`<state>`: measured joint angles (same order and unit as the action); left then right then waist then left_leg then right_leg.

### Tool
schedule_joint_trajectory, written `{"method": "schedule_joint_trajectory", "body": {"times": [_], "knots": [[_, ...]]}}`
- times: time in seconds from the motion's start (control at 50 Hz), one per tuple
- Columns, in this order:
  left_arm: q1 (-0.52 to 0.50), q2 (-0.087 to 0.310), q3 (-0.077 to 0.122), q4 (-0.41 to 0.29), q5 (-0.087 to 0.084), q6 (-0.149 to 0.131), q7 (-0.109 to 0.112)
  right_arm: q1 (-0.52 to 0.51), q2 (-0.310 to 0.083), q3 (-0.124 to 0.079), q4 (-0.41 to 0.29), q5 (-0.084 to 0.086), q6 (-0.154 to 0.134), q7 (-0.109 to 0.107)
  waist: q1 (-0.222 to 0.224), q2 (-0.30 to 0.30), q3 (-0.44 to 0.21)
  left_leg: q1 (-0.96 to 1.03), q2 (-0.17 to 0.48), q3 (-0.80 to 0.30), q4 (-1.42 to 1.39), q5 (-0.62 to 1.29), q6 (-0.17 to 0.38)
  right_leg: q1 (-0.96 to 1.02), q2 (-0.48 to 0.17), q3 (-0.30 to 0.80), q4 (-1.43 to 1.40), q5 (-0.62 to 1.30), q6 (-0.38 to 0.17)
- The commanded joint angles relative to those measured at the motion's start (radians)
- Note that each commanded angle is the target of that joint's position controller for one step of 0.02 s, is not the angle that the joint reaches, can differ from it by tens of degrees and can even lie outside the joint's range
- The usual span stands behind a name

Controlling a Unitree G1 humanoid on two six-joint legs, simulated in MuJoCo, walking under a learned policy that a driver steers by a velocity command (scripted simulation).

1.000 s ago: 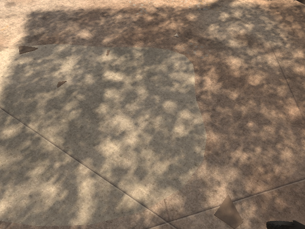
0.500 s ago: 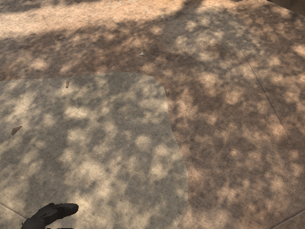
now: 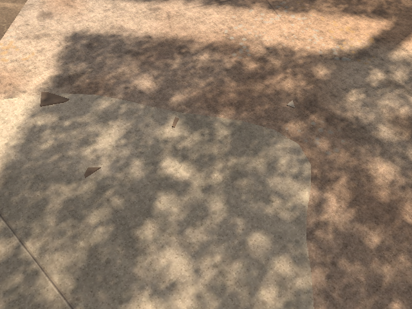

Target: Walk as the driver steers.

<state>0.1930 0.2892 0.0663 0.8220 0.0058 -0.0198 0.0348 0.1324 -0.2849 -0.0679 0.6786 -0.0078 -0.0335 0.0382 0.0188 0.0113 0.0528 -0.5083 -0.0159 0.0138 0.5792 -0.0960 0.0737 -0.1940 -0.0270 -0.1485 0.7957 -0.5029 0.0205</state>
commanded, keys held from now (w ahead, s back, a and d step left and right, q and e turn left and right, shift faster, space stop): q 0.12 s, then no key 0.88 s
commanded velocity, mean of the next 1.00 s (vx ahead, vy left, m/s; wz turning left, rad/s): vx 0.03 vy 0.00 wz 0.19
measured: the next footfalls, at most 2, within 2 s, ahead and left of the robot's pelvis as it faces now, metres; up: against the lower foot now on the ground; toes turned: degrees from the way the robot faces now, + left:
right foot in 0.40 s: +0.14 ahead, -0.16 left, +0.00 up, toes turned +11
left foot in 1.40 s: +0.19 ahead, +0.11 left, +0.00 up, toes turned +11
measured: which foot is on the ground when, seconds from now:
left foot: down 0.00-1.00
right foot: up 0.00-0.38, down 0.40-1.00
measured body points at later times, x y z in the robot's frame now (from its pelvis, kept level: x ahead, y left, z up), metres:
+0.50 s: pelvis +0.07 -0.04 +0.01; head +0.09 -0.06 +0.46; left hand +0.12 +0.24 -0.10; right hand +0.27 -0.27 -0.09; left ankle +0.10 +0.08 -0.72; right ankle +0.10 -0.16 -0.72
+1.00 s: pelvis +0.10 -0.05 +0.02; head +0.11 -0.05 +0.46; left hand +0.16 +0.22 -0.11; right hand +0.26 -0.28 -0.11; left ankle +0.11 +0.09 -0.72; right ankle +0.10 -0.16 -0.72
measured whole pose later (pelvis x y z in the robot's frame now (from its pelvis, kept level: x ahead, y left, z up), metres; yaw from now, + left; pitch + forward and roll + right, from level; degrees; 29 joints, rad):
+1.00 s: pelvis +0.10 -0.05 +0.02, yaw +10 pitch -1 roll +0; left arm 0.19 0.24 0.02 0.89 0.01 -0.02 0.01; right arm 0.19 -0.22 -0.05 0.83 -0.01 0.02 -0.04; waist 0.00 0.00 0.03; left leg -0.26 -0.02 -0.10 0.52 -0.24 -0.02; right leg -0.17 0.01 0.00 0.52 -0.32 -0.01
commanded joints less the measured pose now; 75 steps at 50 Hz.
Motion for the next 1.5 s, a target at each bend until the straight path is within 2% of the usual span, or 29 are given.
{"method": "schedule_joint_trajectory", "body": {"times": [0.02, 0.04, 0.06, 0.08, 0.14, 0.32, 0.36, 0.38, 0.4, 0.42, 0.44, 0.46, 0.5, 0.56, 0.64, 0.74, 1.1, 1.14, 1.16, 1.2, 1.24, 1.3, 1.34, 1.38, 1.4, 1.42, 1.44, 1.46, 1.5], "knots": [[0.079, 0.13, 0.014, -0.08, -0.004, -0.019, -0.025, 0.169, -0.223, -0.063, -0.078, -0.005, 0.002, -0.014, -0.074, 0.112, -0.443, 0.678, 0.363, -0.607, -0.169, 0.554, 0.334, -0.442, 0.066, 0.263, 0.608, -0.161, 0.026], [0.011, 0.13, 0.014, -0.101, -0.02, -0.014, -0.024, 0.109, -0.183, -0.052, -0.087, 0.007, 0.004, -0.017, -0.06, 0.066, -0.332, 0.571, 0.312, -0.498, -0.186, 0.404, 0.275, -0.477, 0.037, 0.25, 0.565, -0.075, 0.014], [-0.009, 0.115, 0.015, -0.089, -0.01, -0.004, -0.013, 0.071, -0.156, -0.045, -0.086, 0.02, 0.012, -0.022, -0.037, -0.01, -0.241, 0.45, 0.262, -0.43, -0.214, 0.274, 0.219, -0.474, 0.001, 0.241, 0.484, -0.014, 0.017], [-0.024, 0.127, 0.021, -0.095, 0.002, 0.008, -0.001, 0.04, -0.144, -0.041, -0.092, 0.023, 0.021, -0.031, -0.02, 0.008, -0.193, 0.343, 0.229, -0.398, -0.239, 0.191, 0.193, -0.434, -0.015, 0.242, 0.403, 0.03, 0.02], [0.015, 0.095, 0.017, -0.085, 0.001, 0.022, 0.004, 0.015, -0.157, -0.046, -0.112, -0.004, 0.034, -0.047, 0.011, 0.089, -0.188, 0.222, 0.174, -0.343, -0.265, 0.181, 0.178, -0.321, 0.013, 0.212, 0.268, 0.091, 0.04], [-0.025, 0.08, 0.007, -0.091, -0.005, 0.019, -0.002, 0.016, -0.131, -0.029, -0.093, -0.008, 0.055, -0.059, -0.04, 0.144, -0.173, 0.187, 0.17, -0.375, -0.25, -0.133, 0.143, -0.185, 0.0, 0.195, -0.046, 0.166, 0.044], [0.017, 0.061, 0.005, -0.077, -0.003, 0.006, -0.014, 0.004, -0.108, -0.016, -0.085, -0.001, 0.06, -0.057, -0.009, 0.134, -0.16, 0.17, 0.152, -0.371, -0.209, -0.152, 0.109, -0.077, 0.013, 0.166, -0.241, 0.263, 0.014], [0.027, 0.065, 0.004, -0.073, 0.007, 0.002, -0.021, 0.04, -0.086, -0.008, -0.068, 0.001, 0.06, -0.056, -0.005, 0.11, -0.147, 0.148, 0.119, -0.348, -0.185, -0.181, 0.066, -0.013, 0.001, 0.173, -0.347, 0.332, -0.01], [0.034, 0.12, 0.011, -0.083, 0.03, -0.003, -0.022, 0.077, -0.056, 0.002, -0.059, -0.008, 0.055, -0.055, -0.028, 0.002, -0.135, 0.101, 0.053, -0.284, -0.078, -0.246, 0.004, 0.029, -0.129, 0.309, -0.419, 0.378, -0.057], [-0.019, 0.171, 0.019, -0.081, 0.039, -0.001, -0.02, 0.111, -0.043, 0.0, -0.071, -0.007, 0.046, -0.051, -0.101, -0.208, -0.097, 0.086, -0.058, -0.134, -0.011, -0.316, -0.048, -0.056, -0.237, 0.442, -0.463, 0.413, -0.157], [-0.064, 0.11, 0.005, -0.099, 0.043, -0.004, -0.021, 0.062, -0.087, -0.008, -0.072, -0.017, 0.039, -0.053, -0.068, -0.226, -0.088, 0.162, -0.027, -0.125, 0.027, -0.312, -0.075, -0.148, -0.266, 0.485, -0.506, 0.349, -0.204], [-0.094, 0.089, -0.002, -0.103, 0.034, -0.01, -0.021, 0.034, -0.097, -0.015, -0.07, -0.014, 0.038, -0.053, -0.068, -0.201, -0.079, 0.206, -0.014, -0.12, 0.015, -0.242, -0.079, -0.151, -0.22, 0.441, -0.492, 0.298, -0.176], [-0.066, 0.102, 0.0, -0.085, 0.011, -0.019, -0.021, 0.003, -0.064, -0.008, -0.062, -0.022, 0.049, -0.054, -0.043, -0.186, -0.074, 0.249, -0.003, -0.119, -0.06, -0.114, -0.084, -0.121, -0.151, 0.366, -0.46, 0.258, -0.112], [-0.011, 0.079, -0.011, -0.063, 0.016, -0.021, -0.02, 0.023, -0.05, -0.004, -0.044, -0.016, 0.058, -0.05, -0.036, -0.145, -0.07, 0.32, 0.018, -0.138, -0.098, -0.062, -0.068, -0.145, -0.099, 0.307, -0.45, 0.18, -0.069], [0.0, 0.076, -0.016, -0.06, 0.008, -0.019, -0.017, 0.023, -0.059, -0.01, -0.013, -0.013, 0.048, -0.053, -0.016, -0.035, -0.043, 0.277, 0.027, -0.155, -0.115, -0.043, -0.058, -0.111, -0.058, 0.254, -0.405, 0.194, -0.059], [0.009, 0.061, -0.021, -0.044, 0.005, -0.015, -0.02, 0.037, -0.052, -0.009, 0.02, -0.007, 0.038, -0.06, -0.007, 0.015, -0.082, 0.303, 0.038, -0.165, -0.107, 0.054, -0.06, -0.063, -0.035, 0.222, -0.363, 0.3, -0.059], [0.014, 0.056, -0.028, 0.081, -0.001, -0.012, -0.023, 0.047, -0.052, -0.011, 0.173, 0.001, 0.048, -0.085, -0.014, -0.012, -0.052, 0.365, 0.038, -0.154, -0.122, 0.097, -0.067, -0.05, -0.015, 0.204, -0.406, 0.337, -0.052], [0.042, 0.067, -0.025, 0.107, -0.006, -0.007, -0.019, 0.061, -0.04, -0.008, 0.204, 0.006, 0.05, -0.086, -0.01, -0.043, -0.05, 0.344, -0.008, -0.102, -0.095, -0.14, -0.067, -0.052, -0.012, 0.218, -0.449, 0.083, -0.074], [0.049, 0.1, -0.013, 0.109, -0.013, -0.003, -0.014, 0.054, -0.044, -0.011, 0.208, 0.012, 0.047, -0.086, -0.001, -0.088, -0.016, 0.273, -0.044, -0.058, -0.038, -0.304, -0.066, -0.056, -0.039, 0.273, -0.486, -0.096, -0.11], [0.088, 0.161, 0.005, 0.115, -0.023, -0.008, -0.004, -0.014, -0.045, -0.01, 0.181, 0.024, 0.019, -0.078, 0.026, -0.175, 0.083, 0.069, -0.033, -0.001, 0.113, -0.346, -0.062, -0.024, -0.225, 0.52, -0.626, -0.331, -0.219], [0.104, 0.168, 0.014, 0.12, -0.018, -0.028, 0.001, -0.067, -0.044, -0.009, 0.164, 0.035, -0.017, -0.063, 0.041, -0.168, 0.142, -0.051, 0.046, -0.046, 0.224, -0.35, -0.044, 0.009, -0.322, 0.635, -0.67, -0.234, -0.279], [0.086, 0.15, 0.017, 0.113, -0.034, -0.04, -0.008, -0.056, -0.039, -0.007, 0.179, 0.041, -0.048, -0.038, 0.025, -0.133, 0.1, -0.023, 0.078, -0.029, 0.102, -0.354, -0.025, 0.095, -0.272, 0.508, -0.637, -0.024, -0.239], [0.044, 0.159, 0.02, 0.108, -0.045, -0.032, -0.015, 0.034, -0.026, -0.011, 0.231, 0.037, -0.056, -0.029, -0.033, -0.122, 0.043, 0.269, 0.017, 0.054, -0.076, -0.141, -0.034, -0.034, -0.184, 0.361, -0.58, 0.093, -0.198], [0.04, 0.121, 0.007, 0.107, -0.034, -0.032, -0.019, 0.222, -0.064, -0.036, 0.305, 0.039, -0.047, -0.035, -0.113, -0.08, -0.039, 0.56, -0.015, 0.044, -0.108, -0.102, -0.035, -0.176, -0.111, 0.27, -0.411, 0.215, -0.153], [0.009, 0.046, -0.017, 0.085, -0.019, -0.039, -0.027, 0.345, -0.134, -0.055, 0.324, 0.036, -0.047, -0.046, -0.162, 0.116, -0.081, 0.68, 0.176, -0.236, -0.238, -0.229, 0.033, -0.302, -0.018, 0.157, -0.076, 0.205, -0.082], [0.017, 0.003, -0.026, 0.037, -0.026, -0.06, -0.024, 0.429, -0.233, -0.067, 0.337, 0.028, -0.054, -0.035, -0.156, 0.326, -0.136, 0.776, 0.384, -0.686, -0.395, -0.383, 0.195, -0.506, 0.093, 0.151, 0.199, -0.046, -0.047], [-0.002, 0.082, -0.007, 0.033, -0.053, -0.073, -0.025, 0.344, -0.152, -0.039, 0.324, 0.018, -0.068, -0.029, -0.12, 0.176, -0.062, 0.701, 0.412, -0.72, -0.416, -0.521, 0.223, -0.598, 0.021, 0.24, 0.359, -0.056, -0.066], [-0.011, 0.105, -0.002, 0.032, -0.068, -0.084, -0.032, 0.255, -0.103, -0.022, 0.293, 0.016, -0.078, -0.026, -0.088, 0.127, 0.011, 0.645, 0.37, -0.609, -0.425, -0.516, 0.186, -0.64, -0.029, 0.252, 0.389, 0.051, -0.094], [-0.002, 0.101, 0.005, 0.052, -0.046, -0.089, -0.037, 0.169, -0.074, -0.005, 0.265, 0.014, -0.081, -0.021, -0.052, 0.077, 0.042, 0.579, 0.297, -0.407, -0.444, -0.298, 0.122, -0.614, -0.087, 0.233, 0.329, 0.211, -0.099]]}}
Velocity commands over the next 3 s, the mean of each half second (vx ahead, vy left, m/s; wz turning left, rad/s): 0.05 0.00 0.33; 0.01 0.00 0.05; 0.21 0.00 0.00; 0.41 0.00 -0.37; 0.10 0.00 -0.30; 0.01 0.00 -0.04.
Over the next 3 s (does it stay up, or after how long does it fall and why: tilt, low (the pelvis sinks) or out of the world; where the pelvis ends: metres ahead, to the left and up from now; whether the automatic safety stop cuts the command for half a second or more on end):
stays up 0.62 0.02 0.02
